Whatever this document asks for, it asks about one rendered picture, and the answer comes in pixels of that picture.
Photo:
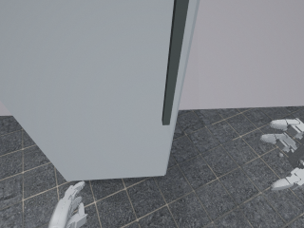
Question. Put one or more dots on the handle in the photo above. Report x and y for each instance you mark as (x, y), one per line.
(179, 15)

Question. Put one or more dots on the fridge door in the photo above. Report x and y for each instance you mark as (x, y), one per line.
(86, 80)

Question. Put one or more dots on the right robot hand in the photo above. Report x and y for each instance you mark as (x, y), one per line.
(296, 128)

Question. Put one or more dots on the left robot hand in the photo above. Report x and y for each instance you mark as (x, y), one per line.
(62, 213)

